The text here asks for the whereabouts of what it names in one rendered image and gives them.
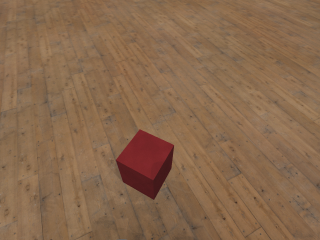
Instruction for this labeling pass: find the carton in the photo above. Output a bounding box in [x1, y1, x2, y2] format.
[116, 129, 174, 200]

